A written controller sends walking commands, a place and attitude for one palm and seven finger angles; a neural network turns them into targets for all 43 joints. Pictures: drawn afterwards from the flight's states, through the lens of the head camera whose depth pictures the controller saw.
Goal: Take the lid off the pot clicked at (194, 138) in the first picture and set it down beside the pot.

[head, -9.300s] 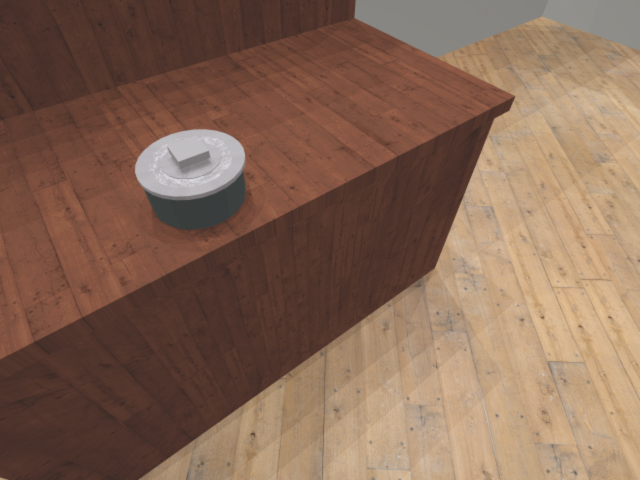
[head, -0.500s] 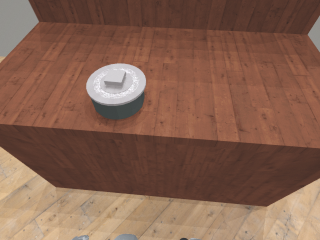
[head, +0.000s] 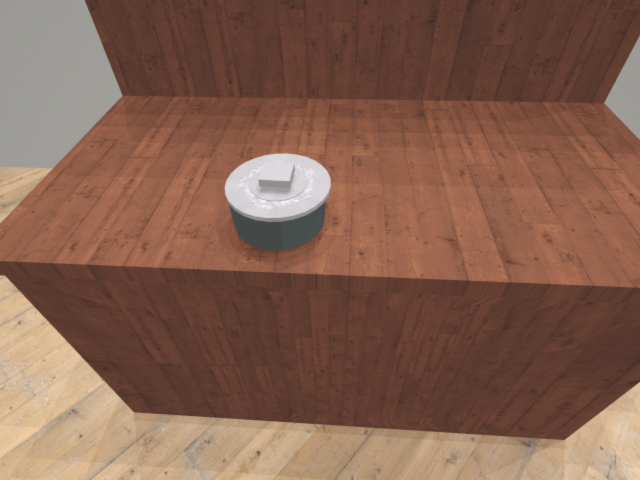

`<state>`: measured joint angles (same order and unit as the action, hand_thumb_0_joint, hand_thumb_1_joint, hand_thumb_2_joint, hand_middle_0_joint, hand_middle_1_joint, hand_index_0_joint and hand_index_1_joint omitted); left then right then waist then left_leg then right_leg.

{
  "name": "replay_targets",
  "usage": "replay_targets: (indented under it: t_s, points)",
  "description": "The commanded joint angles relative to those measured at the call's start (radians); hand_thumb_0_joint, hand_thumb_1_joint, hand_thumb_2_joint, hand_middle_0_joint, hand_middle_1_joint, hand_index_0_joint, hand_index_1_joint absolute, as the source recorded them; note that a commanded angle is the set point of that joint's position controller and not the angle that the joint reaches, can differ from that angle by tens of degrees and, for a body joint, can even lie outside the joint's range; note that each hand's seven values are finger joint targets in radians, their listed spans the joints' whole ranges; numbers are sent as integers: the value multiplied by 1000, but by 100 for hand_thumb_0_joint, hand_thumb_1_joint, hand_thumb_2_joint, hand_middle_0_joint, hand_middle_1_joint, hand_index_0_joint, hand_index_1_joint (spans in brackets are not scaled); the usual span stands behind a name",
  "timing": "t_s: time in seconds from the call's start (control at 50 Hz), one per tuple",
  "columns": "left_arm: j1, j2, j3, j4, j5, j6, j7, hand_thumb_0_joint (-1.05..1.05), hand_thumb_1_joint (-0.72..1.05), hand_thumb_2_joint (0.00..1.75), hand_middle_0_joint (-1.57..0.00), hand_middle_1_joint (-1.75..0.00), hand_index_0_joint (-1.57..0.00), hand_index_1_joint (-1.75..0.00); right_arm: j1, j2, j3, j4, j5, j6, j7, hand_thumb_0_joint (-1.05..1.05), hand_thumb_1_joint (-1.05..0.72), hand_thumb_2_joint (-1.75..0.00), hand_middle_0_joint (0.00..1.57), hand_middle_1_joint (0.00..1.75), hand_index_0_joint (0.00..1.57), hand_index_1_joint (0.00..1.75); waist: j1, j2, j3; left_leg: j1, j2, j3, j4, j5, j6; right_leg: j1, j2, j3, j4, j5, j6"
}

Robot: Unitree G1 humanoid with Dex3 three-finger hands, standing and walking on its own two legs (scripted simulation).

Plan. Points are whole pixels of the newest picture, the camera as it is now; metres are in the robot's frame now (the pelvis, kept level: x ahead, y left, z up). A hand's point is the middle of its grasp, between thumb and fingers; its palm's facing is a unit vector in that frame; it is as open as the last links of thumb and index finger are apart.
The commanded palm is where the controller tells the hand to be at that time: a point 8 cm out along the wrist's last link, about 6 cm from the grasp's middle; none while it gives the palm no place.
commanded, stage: come to a stop and stand still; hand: left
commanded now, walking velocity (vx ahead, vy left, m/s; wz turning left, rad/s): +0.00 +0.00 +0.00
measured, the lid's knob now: (277, 174) +0.56 +0.12 +0.10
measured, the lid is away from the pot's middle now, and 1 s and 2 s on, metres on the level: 0.00 0.00 0.00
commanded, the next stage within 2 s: look again from close up in 0.22 s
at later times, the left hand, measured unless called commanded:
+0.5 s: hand out of the picture +0.05 +0.16 -0.16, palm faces +0.01 -0.97 -0.22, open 7.4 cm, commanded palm none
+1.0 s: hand out of the picture +0.11 +0.15 -0.16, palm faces +0.03 -0.97 -0.22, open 7.4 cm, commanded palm none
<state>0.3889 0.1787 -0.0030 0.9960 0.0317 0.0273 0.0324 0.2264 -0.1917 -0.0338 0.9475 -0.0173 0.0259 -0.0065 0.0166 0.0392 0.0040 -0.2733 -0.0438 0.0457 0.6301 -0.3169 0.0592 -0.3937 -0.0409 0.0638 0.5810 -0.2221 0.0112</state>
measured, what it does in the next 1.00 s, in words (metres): shifts its weight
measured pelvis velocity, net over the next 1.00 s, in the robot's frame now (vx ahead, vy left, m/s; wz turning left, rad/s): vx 0.07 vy -0.03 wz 0.02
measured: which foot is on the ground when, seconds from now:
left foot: down 0.00-1.00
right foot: down 0.00-1.00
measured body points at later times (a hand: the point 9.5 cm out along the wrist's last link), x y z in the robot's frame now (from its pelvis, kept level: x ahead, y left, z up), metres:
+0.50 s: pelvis +0.04 -0.01 +0.01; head +0.05 -0.03 +0.46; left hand +0.05 +0.21 -0.14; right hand +0.03 -0.23 -0.16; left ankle +0.02 +0.08 -0.72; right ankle +0.11 -0.16 -0.72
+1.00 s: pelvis +0.07 -0.03 +0.01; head +0.10 -0.03 +0.46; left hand +0.11 +0.21 -0.14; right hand +0.10 -0.26 -0.15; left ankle +0.02 +0.08 -0.72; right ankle +0.11 -0.16 -0.72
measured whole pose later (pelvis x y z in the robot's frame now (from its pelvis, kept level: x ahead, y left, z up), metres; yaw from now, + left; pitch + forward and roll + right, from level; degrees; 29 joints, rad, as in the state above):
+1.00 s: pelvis +0.07 -0.03 +0.01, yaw +1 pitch +0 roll +0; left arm 0.23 0.17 0.00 1.06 0.01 -0.01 0.04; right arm 0.23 -0.16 -0.03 1.10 -0.01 -0.02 -0.03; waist -0.01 0.01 0.05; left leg -0.12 -0.02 0.01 0.47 -0.34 0.01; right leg -0.28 0.00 0.06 0.50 -0.21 0.02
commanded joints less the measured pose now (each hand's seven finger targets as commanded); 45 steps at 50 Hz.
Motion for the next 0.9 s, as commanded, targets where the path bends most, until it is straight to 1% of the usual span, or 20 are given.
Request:
replay_targets:
  t_s: [0.0, 0.06, 0.08, 0.14, 0.18, 0.2, 0.22, 0.28, 0.32, 0.38, 0.4, 0.46, 0.48, 0.56, 0.62, 0.66, 0.72, 0.78, 0.82, 0.88]
  points:
    - [-22, 107, 26, -51, -7, -36, 3, 0, 90, 90, -20, -30, -20, -30, 32, -101, -19, -36, -5, -26, -6, 0, -90, -90, 20, 30, 20, 30, -31, -70, 63, -85, 98, -165, -229, -214, -2, -17, -27, 74, -141, -221, -54]
    - [-22, 93, 23, -32, -9, -41, 5, 0, 90, 90, -20, -30, -20, -30, 53, -91, -17, -5, -4, -35, -7, 0, -90, -90, 20, 30, 20, 30, -33, -57, 64, -81, 105, -177, -247, -183, -2, -6, -28, 77, -126, -180, -55]
    - [-22, 98, 24, -26, -9, -39, 4, 0, 90, 90, -20, -30, -20, -30, 57, -90, -15, 0, -4, -37, -7, 0, -90, -90, 20, 30, 20, 30, -28, -26, 50, -81, 120, -194, -282, -204, 0, 18, -19, 50, -110, -161, -49]
    - [-6, 79, 19, -1, -10, -44, 4, 0, 90, 90, -20, -30, -20, -30, 44, -89, -15, 20, -2, -44, -9, 0, -90, -90, 20, 30, 20, 30, -11, -16, 82, -122, 124, -204, -307, -186, 0, 64, -15, 42, -93, -85, -42]
    - [-12, 82, 19, 10, -12, -44, 5, 0, 90, 90, -20, -30, -20, -30, 61, -80, -14, 34, -1, -44, -9, 0, -90, -90, 20, 30, 20, 30, -13, -29, 76, -111, 129, -210, -322, -188, -1, 75, -18, 35, -98, -84, -42]
    - [-15, 76, 18, 13, -11, -42, 6, 0, 90, 90, -20, -30, -20, -30, 60, -85, -13, 42, -2, -45, -10, 0, -90, -90, 20, 30, 20, 30, -13, 5, 96, -118, 130, -211, -335, -200, -1, 68, -16, 33, -91, -76, -40]
    - [-12, 76, 18, 16, -11, -41, 7, 0, 90, 90, -20, -30, -20, -30, 61, -80, -14, 48, -2, -43, -10, 0, -90, -90, 20, 30, 20, 30, -10, 12, 112, -131, 129, -213, -341, -217, -1, 69, -15, 31, -92, -77, -38]
    - [-13, 77, 20, 28, -12, -44, 7, 0, 90, 90, -20, -30, -20, -30, 84, -68, -14, 61, -2, -43, -12, 0, -90, -90, 20, 30, 20, 30, -12, -36, 96, -113, 128, -208, -333, -195, -1, 82, -18, 38, -105, -73, -40]
    - [-16, 70, 19, 31, -13, -45, 8, 0, 90, 90, -20, -30, -20, -30, 94, -66, -13, 73, -2, -43, -13, 0, -90, -90, 20, 30, 20, 30, -17, -20, 110, -99, 119, -194, -322, -179, -2, 60, -25, 53, -113, -79, -42]
    - [-26, 74, 20, 37, -16, -48, 9, 0, 90, 90, -20, -30, -20, -30, 114, -52, -11, 86, 0, -47, -15, 0, -90, -90, 20, 30, 20, 30, -20, -52, 91, -59, 118, -176, -298, -99, -5, 69, -31, 58, -124, -40, -43]
    - [-27, 69, 20, 37, -16, -49, 9, 0, 90, 90, -20, -30, -20, -30, 113, -50, -11, 91, 0, -49, -16, 0, -90, -90, 20, 30, 20, 30, -20, -36, 92, -51, 115, -169, -288, -69, -6, 68, -35, 65, -125, -19, -43]
    - [-35, 73, 22, 40, -20, -56, 12, 0, 90, 90, -20, -30, -20, -30, 131, -40, -7, 103, 3, -56, -19, 0, -90, -90, 20, 30, 20, 30, -27, -50, 52, 1, 105, -140, -244, 64, -12, 93, -45, 83, -124, 63, -47]
    - [-37, 78, 24, 41, -21, -56, 11, 0, 90, 90, -20, -30, -20, -30, 132, -37, -8, 104, 3, -56, -21, 0, -90, -90, 20, 30, 20, 30, -26, -64, 33, 20, 110, -139, -240, 87, -13, 102, -45, 72, -126, 73, -45]
    - [-45, 84, 28, 43, -23, -62, 16, 0, 90, 90, -20, -30, -20, -30, 134, -36, -6, 119, 5, -62, -26, 0, -90, -90, 20, 30, 20, 30, -30, -56, 2, 66, 109, -115, -208, 210, -21, 143, -58, 83, -107, 230, -49]
    - [-58, 85, 28, 44, -23, -60, 16, 0, 90, 90, -20, -30, -20, -30, 118, -37, -7, 122, 4, -57, -28, 0, -90, -90, 20, 30, 20, 30, -30, -69, 25, 68, 110, -114, -207, 196, -26, 136, -59, 90, -120, 224, -50]
    - [-64, 92, 30, 42, -23, -60, 15, 0, 90, 90, -20, -30, -20, -30, 116, -38, -7, 127, 4, -57, -27, 0, -90, -90, 20, 30, 20, 30, -30, -48, 17, 80, 110, -108, -212, 186, -28, 141, -59, 95, -127, 214, -52]
    - [-76, 97, 31, 38, -22, -58, 14, 0, 90, 90, -20, -30, -20, -30, 102, -43, -7, 127, 3, -56, -27, 0, -90, -90, 20, 30, 20, 30, -29, -69, 28, 83, 113, -108, -214, 192, -29, 144, -59, 92, -135, 215, -50]
    - [-84, 105, 33, 35, -24, -58, 13, 0, 90, 90, -20, -30, -20, -30, 101, -46, -8, 126, 3, -55, -27, 0, -90, -90, 20, 30, 20, 30, -30, -69, 4, 104, 119, -111, -226, 193, -30, 160, -57, 87, -143, 209, -51]
    - [-89, 107, 34, 31, -22, -58, 13, 0, 90, 90, -20, -30, -20, -30, 89, -51, -8, 128, 3, -57, -27, 0, -90, -90, 20, 30, 20, 30, -27, -44, 23, 99, 117, -107, -223, 213, -33, 158, -60, 89, -143, 230, -51]
    - [-93, 113, 36, 31, -24, -58, 12, 0, 90, 90, -20, -30, -20, -30, 87, -52, -9, 127, 4, -57, -27, 0, -90, -90, 20, 30, 20, 30, -25, -55, -1, 119, 125, -111, -232, 232, -34, 181, -58, 80, -144, 250, -51]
